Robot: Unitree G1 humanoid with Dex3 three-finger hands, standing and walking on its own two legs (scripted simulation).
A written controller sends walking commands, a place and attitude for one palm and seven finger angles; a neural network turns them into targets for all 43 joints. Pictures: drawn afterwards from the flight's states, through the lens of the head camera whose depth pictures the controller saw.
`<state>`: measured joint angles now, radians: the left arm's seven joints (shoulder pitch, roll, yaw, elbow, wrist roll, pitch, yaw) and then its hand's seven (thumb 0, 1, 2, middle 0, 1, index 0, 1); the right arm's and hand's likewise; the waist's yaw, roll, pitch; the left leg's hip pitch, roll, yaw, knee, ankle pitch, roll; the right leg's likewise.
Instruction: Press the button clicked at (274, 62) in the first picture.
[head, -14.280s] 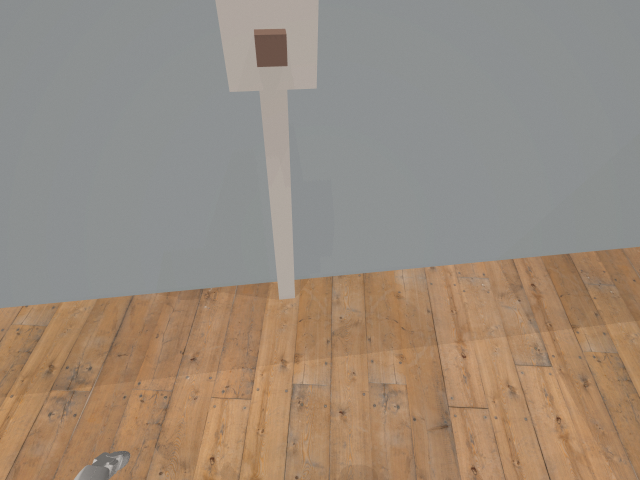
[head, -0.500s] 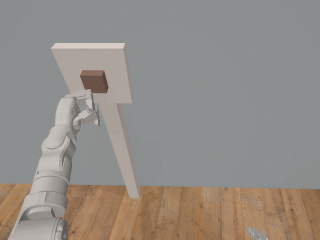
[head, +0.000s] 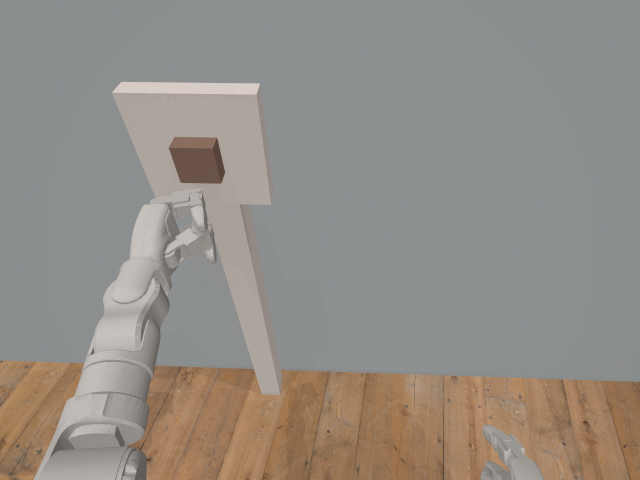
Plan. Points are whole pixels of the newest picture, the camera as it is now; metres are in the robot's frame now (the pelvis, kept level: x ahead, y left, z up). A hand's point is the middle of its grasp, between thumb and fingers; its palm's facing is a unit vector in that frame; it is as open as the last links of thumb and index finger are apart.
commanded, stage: aim a knuckle at the button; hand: left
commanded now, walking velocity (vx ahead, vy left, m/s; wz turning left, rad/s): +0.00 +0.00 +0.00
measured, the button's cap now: (199, 159) +0.48 +0.19 +0.17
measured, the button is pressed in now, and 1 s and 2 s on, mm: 0 0 0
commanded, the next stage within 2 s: press the button with the knuckle in 1.68 s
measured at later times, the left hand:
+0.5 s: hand (207, 227) +0.39 +0.17 +0.13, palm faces +0.05 -1.00 -0.02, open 3.1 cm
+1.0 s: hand (194, 217) +0.39 +0.18 +0.14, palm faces +0.04 -1.00 -0.01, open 3.1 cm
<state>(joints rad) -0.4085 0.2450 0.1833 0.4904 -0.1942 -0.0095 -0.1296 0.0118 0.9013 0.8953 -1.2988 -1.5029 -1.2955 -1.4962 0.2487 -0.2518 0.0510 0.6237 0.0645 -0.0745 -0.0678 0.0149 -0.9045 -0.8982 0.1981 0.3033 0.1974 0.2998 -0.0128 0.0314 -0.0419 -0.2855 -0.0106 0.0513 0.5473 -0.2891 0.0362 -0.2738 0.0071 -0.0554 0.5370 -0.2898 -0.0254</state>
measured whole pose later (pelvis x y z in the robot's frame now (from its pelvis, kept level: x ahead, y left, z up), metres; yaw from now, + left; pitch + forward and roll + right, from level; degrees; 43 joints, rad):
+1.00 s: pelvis +0.00 +0.00 +0.00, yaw +0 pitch +2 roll +0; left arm -0.46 0.31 0.24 0.55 -0.21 -0.05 -0.17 0.01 0.90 0.90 -1.30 -1.50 -1.30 -1.50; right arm 0.27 -0.26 0.05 0.63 0.07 -0.06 -0.07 0.01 -0.90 -0.90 0.20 0.30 0.20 0.30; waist -0.02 0.03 -0.05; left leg -0.29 0.00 0.05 0.55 -0.30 0.03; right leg -0.28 0.02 -0.06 0.53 -0.29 -0.03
